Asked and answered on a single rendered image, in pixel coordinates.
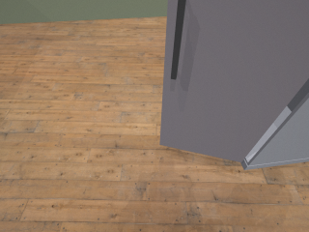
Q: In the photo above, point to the handle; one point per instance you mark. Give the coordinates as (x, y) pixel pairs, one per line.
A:
(178, 38)

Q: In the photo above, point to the fridge door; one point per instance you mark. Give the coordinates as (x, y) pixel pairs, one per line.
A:
(241, 62)

